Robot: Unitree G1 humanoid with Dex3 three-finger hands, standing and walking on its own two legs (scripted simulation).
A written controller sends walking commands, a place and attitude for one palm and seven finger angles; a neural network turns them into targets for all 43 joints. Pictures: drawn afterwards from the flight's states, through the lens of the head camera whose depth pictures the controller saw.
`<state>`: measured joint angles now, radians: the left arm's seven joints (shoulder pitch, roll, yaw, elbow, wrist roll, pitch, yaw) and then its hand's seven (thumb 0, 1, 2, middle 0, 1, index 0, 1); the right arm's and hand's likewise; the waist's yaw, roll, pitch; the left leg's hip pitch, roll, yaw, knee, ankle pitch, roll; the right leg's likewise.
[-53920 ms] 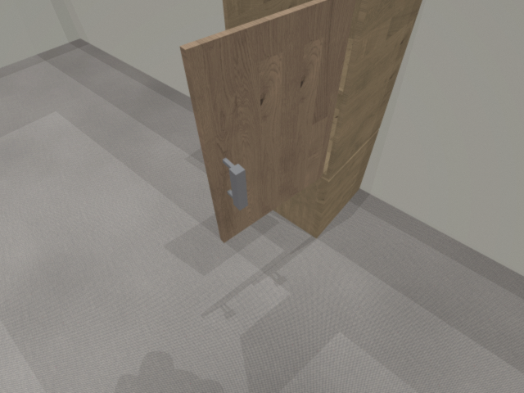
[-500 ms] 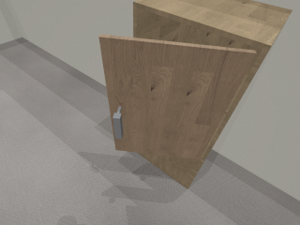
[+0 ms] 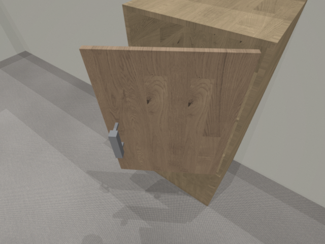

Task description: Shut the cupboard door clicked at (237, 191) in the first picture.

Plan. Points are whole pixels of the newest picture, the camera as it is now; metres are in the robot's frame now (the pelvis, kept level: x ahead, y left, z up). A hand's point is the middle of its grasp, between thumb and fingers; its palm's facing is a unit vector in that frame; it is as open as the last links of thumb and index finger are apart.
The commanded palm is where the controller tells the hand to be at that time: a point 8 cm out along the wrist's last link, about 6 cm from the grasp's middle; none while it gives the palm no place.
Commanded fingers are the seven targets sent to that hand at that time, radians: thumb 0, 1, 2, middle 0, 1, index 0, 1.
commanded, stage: come to a stop and stand still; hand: left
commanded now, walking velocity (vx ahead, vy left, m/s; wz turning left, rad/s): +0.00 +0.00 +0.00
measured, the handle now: (118, 140) +0.47 +0.19 -0.08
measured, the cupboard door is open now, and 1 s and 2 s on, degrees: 31 31 31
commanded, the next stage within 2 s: look again from close up in 0.48 s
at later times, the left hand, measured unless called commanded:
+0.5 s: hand out of the picture -0.01 +0.14 -0.17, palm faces +0.03 -0.98 -0.19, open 7.4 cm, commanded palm none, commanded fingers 0.00 0.90 0.90 -0.20 -0.30 -0.20 -0.30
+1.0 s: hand out of the picture -0.01 +0.14 -0.17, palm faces +0.03 -0.98 -0.20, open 7.4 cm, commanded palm none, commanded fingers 0.00 0.90 0.90 -0.20 -0.30 -0.20 -0.30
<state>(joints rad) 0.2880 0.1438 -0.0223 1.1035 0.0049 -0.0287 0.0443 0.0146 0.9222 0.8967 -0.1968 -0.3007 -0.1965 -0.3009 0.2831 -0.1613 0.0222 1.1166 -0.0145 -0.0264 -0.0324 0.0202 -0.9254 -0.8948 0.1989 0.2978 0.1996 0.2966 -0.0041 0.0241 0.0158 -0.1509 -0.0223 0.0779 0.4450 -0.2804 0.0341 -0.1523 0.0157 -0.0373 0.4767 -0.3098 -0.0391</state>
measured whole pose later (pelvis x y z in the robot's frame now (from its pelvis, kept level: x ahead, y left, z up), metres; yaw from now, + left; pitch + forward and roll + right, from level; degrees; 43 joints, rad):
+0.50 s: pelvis +0.00 -0.03 +0.00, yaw +0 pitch -1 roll +1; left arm 0.30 0.14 -0.02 1.11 0.00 -0.02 0.04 0.01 0.91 0.90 -0.20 -0.30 -0.20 -0.30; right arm 0.26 -0.15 0.02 1.15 -0.01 -0.02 -0.04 0.01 -0.92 -0.89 0.20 0.30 0.20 0.30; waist 0.01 0.00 0.04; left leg -0.13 0.02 0.07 0.41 -0.26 -0.01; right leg -0.12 0.06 -0.05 0.42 -0.28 -0.08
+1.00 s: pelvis +0.00 -0.03 +0.00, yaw +0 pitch -1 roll +1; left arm 0.29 0.15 -0.01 1.11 0.00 -0.02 0.04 0.01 0.91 0.90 -0.20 -0.30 -0.20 -0.30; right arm 0.28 -0.13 0.02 1.15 -0.01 -0.02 -0.04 0.01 -0.91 -0.89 0.20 0.30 0.20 0.30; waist 0.01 0.00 0.04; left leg -0.13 0.02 0.07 0.40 -0.25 -0.01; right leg -0.12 0.06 -0.05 0.40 -0.27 -0.08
